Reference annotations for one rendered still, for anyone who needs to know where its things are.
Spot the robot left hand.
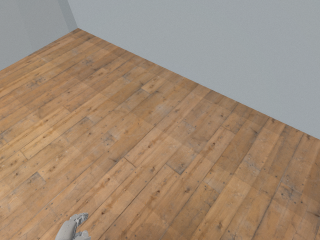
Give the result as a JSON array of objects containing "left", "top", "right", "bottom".
[{"left": 55, "top": 212, "right": 91, "bottom": 240}]

